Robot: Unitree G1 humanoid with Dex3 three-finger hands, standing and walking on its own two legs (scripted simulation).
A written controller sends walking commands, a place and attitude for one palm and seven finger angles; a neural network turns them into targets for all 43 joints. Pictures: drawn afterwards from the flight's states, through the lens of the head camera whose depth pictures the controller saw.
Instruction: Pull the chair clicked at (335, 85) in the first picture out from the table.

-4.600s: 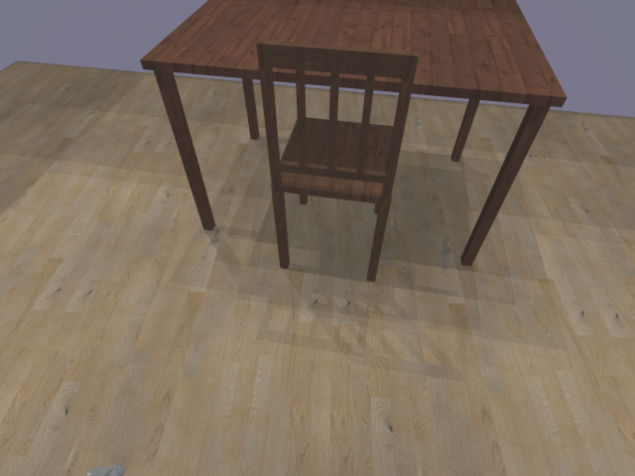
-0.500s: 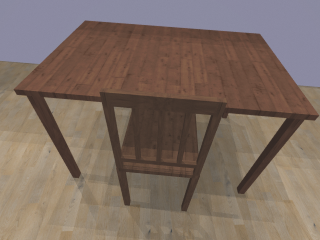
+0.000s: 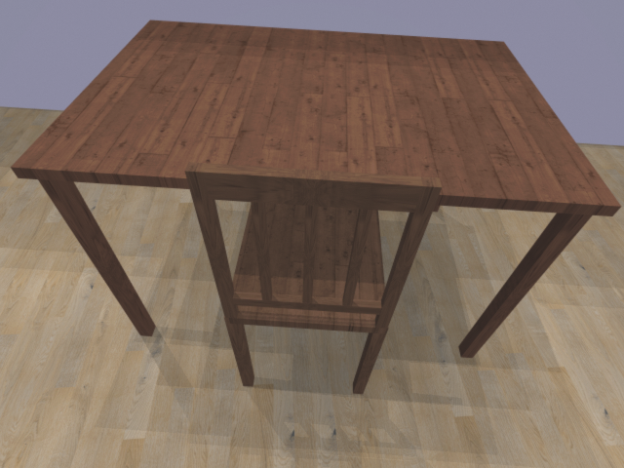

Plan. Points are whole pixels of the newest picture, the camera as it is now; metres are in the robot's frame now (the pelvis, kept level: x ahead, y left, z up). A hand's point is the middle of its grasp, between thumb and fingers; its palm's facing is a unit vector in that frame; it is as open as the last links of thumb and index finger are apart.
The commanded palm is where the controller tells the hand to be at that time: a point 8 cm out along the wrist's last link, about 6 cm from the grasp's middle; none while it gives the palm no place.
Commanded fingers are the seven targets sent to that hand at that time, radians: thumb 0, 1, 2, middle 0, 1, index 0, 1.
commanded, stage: look again from close up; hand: left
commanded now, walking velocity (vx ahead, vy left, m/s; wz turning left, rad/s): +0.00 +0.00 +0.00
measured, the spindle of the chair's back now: (309, 258) +0.50 +0.03 -0.09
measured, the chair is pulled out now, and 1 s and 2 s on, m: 0.00 0.00 0.00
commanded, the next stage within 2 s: shuffle to correct the standing spot in 1.18 s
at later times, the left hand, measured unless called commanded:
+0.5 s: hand out of the picture +0.03 +0.17 -0.16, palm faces +0.02 -0.98 -0.20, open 7.3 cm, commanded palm none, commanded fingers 0.00 0.90 0.90 -0.20 -0.30 -0.20 -0.30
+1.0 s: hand out of the picture -0.01 +0.13 -0.16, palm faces +0.04 -0.99 -0.16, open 7.4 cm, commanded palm none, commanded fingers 0.00 0.90 0.90 -0.20 -0.30 -0.20 -0.30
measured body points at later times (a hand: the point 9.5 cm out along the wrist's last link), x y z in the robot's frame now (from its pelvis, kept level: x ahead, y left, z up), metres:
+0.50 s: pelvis +0.02 -0.01 +0.01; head +0.04 -0.01 +0.46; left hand +0.03 +0.22 -0.15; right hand +0.04 -0.23 -0.15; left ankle +0.00 +0.09 -0.73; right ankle -0.03 -0.12 -0.73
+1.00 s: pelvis +0.01 -0.02 +0.01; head +0.02 -0.02 +0.46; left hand -0.01 +0.19 -0.15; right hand +0.02 -0.24 -0.15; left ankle +0.00 +0.09 -0.73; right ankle -0.03 -0.12 -0.73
